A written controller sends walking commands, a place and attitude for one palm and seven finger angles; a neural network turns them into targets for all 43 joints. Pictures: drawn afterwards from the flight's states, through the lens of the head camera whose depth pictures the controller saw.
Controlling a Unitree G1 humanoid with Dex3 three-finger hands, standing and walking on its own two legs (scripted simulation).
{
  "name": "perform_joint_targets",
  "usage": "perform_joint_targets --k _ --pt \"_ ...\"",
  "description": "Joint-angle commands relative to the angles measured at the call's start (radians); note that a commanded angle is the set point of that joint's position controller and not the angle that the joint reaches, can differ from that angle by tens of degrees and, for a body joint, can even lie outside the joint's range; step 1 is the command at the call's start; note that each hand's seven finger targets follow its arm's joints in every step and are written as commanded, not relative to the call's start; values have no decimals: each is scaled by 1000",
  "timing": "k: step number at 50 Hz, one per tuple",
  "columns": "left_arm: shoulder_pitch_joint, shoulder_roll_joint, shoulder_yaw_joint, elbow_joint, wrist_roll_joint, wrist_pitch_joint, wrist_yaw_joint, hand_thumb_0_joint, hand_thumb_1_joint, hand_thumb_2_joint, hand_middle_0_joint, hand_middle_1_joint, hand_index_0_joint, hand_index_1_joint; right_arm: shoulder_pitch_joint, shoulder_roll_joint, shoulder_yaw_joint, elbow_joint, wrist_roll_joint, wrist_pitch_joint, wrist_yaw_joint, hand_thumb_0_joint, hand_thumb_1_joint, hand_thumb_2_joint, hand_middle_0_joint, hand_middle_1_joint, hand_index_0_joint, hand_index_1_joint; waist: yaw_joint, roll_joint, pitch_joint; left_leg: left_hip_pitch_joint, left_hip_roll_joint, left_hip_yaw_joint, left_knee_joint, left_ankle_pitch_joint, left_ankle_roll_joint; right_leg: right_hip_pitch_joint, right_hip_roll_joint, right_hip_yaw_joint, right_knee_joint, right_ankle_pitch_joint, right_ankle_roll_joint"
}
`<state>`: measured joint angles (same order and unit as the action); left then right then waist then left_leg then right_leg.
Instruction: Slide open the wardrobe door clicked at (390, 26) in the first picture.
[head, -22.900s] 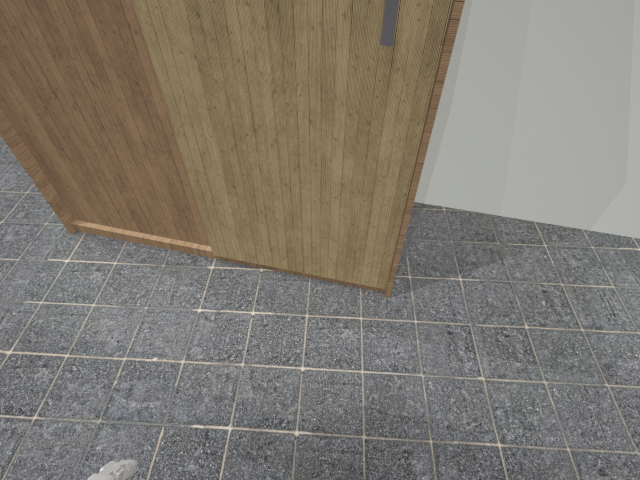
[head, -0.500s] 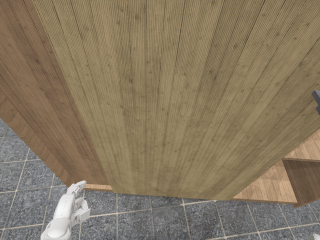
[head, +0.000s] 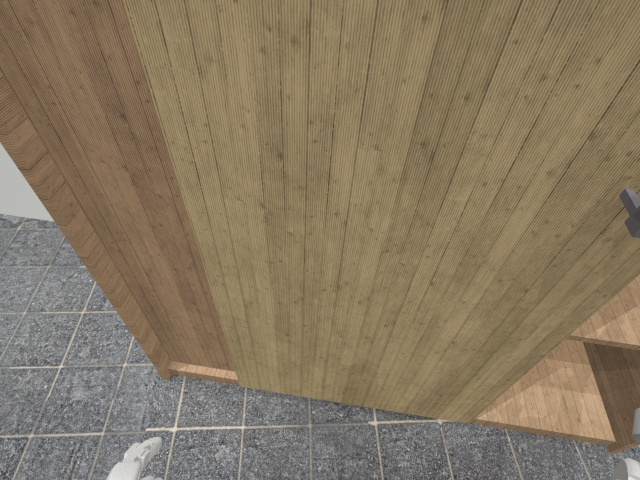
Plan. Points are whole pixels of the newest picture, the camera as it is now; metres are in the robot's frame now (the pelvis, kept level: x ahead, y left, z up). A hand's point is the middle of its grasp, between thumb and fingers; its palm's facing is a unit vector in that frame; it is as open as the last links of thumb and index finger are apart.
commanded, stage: stop walking and hold the door there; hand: right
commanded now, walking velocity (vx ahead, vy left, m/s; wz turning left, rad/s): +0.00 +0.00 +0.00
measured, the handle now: out of the picture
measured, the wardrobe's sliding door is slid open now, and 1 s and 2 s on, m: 0.43 0.43 0.43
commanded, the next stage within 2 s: loosen the grip on the handle in 1.84 s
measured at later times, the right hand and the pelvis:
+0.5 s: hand out of the picture +0.37 -0.30 +0.24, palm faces +0.47 +0.87 -0.14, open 6.5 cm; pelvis -0.01 -0.04 -0.01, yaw -2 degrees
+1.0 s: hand out of the picture +0.37 -0.30 +0.24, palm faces +0.27 +0.96 -0.07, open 6.3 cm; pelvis -0.02 -0.11 +0.00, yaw -1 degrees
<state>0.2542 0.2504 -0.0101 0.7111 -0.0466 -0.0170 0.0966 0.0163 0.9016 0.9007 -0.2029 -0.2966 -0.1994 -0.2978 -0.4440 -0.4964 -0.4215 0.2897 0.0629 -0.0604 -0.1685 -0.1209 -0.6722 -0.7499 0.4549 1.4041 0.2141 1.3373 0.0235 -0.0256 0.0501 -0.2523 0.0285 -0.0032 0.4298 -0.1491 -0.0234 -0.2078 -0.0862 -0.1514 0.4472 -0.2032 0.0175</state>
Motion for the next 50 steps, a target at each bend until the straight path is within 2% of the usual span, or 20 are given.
perform_joint_targets --k 1,10,18,20,22,24,27,30,31,32,33,34,36,37,38,39,40,41,45,50 --pt "-133 147 55 -158 1 -60 17 0 900 900 -200 -300 -200 -300 -288 -273 -13 -210 -26 -71 16 0 -900 -900 450 1400 450 1400 -12 -12 -263 83 82 -75 -49 127 28 71 -104 112 -88 30 -44" --pt "-155 147 62 -164 -4 -54 16 0 900 900 -200 -300 -200 -300 -282 -224 39 -252 -26 -81 22 0 -900 -900 450 1400 450 1400 -16 -70 -226 52 102 -81 -36 153 34 73 -95 97 -68 29 -44" --pt "-191 139 71 -194 8 -33 6 0 900 900 -200 -300 -200 -300 -342 -192 63 -316 -26 -76 20 0 -900 -900 450 1400 450 1400 -13 88 -274 55 222 -156 -28 225 68 69 -32 91 10 36 -37" --pt "-207 149 73 -192 6 -30 9 0 900 900 -200 -300 -200 -300 -342 -192 74 -341 -21 -77 22 0 -900 -900 450 1400 450 1400 -15 47 -269 43 204 -112 23 261 55 93 -56 107 -22 105 -43" --pt "-237 134 65 -221 2 -30 5 0 900 900 -200 -300 -200 -300 -352 -106 140 -401 -23 -83 27 0 -900 -900 450 1400 450 1400 -21 -53 -292 40 155 -30 126 220 34 98 -102 145 -50 207 -58" --pt "-237 122 61 -230 -5 -34 3 0 900 900 -200 -300 -200 -300 -342 -84 163 -439 -23 -92 29 0 -900 -900 450 1400 450 1400 -26 -150 -307 1 114 45 259 -13 17 112 -157 170 -66 320 -90" --pt "-221 114 49 -229 2 -43 -4 0 900 900 -200 -300 -200 -300 -352 -53 200 -483 -15 -94 34 0 -900 -900 450 1400 450 1400 -32 -185 -282 -34 99 83 317 -238 17 111 -188 177 -59 378 -145" --pt "-223 129 44 -218 4 -52 -13 0 900 900 -200 -300 -200 -300 -342 -92 171 -490 -11 -91 30 0 -900 -900 450 1400 450 1400 -41 -75 -283 47 135 87 87 -26 24 123 -135 154 56 347 -102" --pt "-225 117 36 -219 7 -46 -16 0 900 900 -200 -300 -200 -300 -348 -79 183 -493 -14 -91 29 0 -900 -900 450 1400 450 1400 -30 8 -300 120 212 12 20 197 53 54 -85 132 150 240 -75" --pt "-218 108 35 -214 10 -38 -18 0 900 900 -200 -300 -200 -300 -363 -116 156 -471 -18 -86 22 0 -900 -900 450 1400 450 1400 -8 144 -316 182 356 -160 2 398 109 -45 -14 88 234 82 -36" --pt "-212 125 53 -206 13 -34 -17 0 900 900 -200 -300 -200 -300 -360 -130 120 -431 -4 -72 15 0 -900 -900 450 1400 450 1400 -22 302 -301 221 463 -288 -21 553 185 -125 47 109 317 -153 -2" --pt "-239 118 46 -213 15 -34 -20 0 900 900 -200 -300 -200 -300 -388 -85 148 -459 -1 -60 17 0 -900 -900 450 1400 450 1400 -42 326 -279 243 521 -298 -15 636 217 -180 25 200 331 -324 -6" --pt "-260 91 20 -191 17 -35 -12 0 900 900 -200 -300 -200 -300 -428 -116 107 -497 -14 -49 8 0 -900 -900 450 1400 450 1400 -15 242 -287 280 465 -125 106 736 135 -156 -8 230 125 -290 -25" --pt "-262 91 24 -179 18 -31 -3 0 900 900 -200 -300 -200 -300 -403 -179 39 -470 -23 -44 1 0 -900 -900 450 1400 450 1400 -6 200 -313 248 385 -28 197 707 82 -42 21 154 -41 -52 -21" --pt "-276 88 32 -193 11 -23 5 0 900 900 -200 -300 -200 -300 -388 -137 81 -501 -18 -47 7 0 -900 -900 450 1400 450 1400 -10 106 -335 182 294 44 286 598 41 82 10 95 -103 265 -26" --pt "-280 85 41 -211 0 -22 4 0 900 900 -200 -300 -200 -300 -395 -82 139 -531 -13 -56 19 0 -900 -900 450 1400 450 1400 -21 -60 -346 25 210 82 364 235 1 209 -117 139 -85 573 -78" --pt "-252 83 44 -221 -3 -24 -6 0 900 900 -200 -300 -200 -300 -374 -36 198 -532 -5 -69 41 0 -900 -900 450 1400 450 1400 -18 -218 -358 -103 134 83 519 -311 -3 288 -226 228 -110 665 -134" --pt "-243 72 30 -249 8 -34 -12 0 900 900 -200 -300 -200 -300 -411 40 283 -613 -12 -92 49 0 -900 -900 450 1400 450 1400 -13 -260 -352 -154 83 60 660 -483 -1 268 -247 295 -93 682 -185" --pt "-191 98 50 -213 -2 -60 -6 0 900 900 -200 -300 -200 -300 -432 31 265 -637 -1 -91 42 0 -900 -900 450 1400 450 1400 8 3 -378 -279 56 44 750 -387 5 427 -208 241 -32 664 -160" --pt "-219 62 6 -213 24 -68 -7 0 900 900 -200 -300 -200 -300 -473 36 280 -645 1 -52 54 0 -900 -900 450 1400 450 1400 -9 -144 -344 -185 38 41 522 -284 9 405 -195 220 -130 552 -74"
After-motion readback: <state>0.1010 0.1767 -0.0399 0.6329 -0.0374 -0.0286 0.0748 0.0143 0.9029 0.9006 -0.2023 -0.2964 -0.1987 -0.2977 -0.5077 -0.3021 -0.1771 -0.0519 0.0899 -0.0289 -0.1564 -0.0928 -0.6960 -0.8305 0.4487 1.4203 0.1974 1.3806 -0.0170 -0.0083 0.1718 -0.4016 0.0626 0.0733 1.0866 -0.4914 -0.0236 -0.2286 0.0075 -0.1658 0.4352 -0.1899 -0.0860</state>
